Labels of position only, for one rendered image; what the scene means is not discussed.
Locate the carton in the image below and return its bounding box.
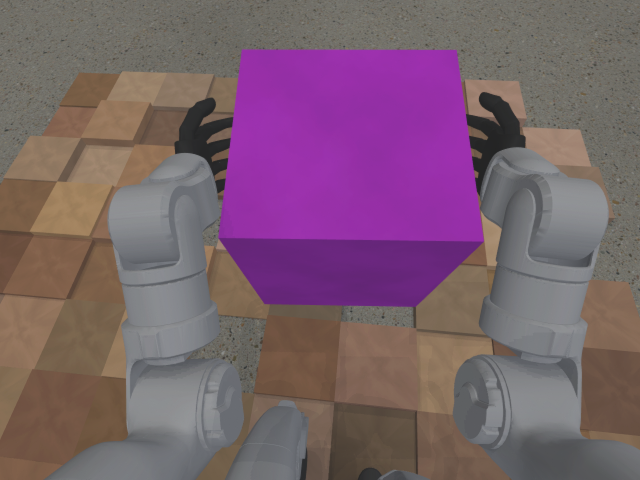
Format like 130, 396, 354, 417
218, 50, 484, 307

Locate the robot left forearm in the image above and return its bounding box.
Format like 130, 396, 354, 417
107, 153, 220, 430

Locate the robot right hand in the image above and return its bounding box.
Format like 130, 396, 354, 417
466, 92, 526, 196

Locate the left robot thigh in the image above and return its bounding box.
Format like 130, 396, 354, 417
225, 406, 309, 480

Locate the right robot upper arm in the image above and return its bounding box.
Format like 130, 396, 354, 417
453, 354, 640, 480

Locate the robot left hand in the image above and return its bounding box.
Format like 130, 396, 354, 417
175, 98, 233, 193

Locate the left robot shin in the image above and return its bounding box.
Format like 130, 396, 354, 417
278, 400, 302, 480

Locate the robot right forearm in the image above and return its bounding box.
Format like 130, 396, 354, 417
479, 147, 609, 424

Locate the left robot upper arm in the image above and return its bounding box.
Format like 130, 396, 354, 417
44, 358, 244, 480

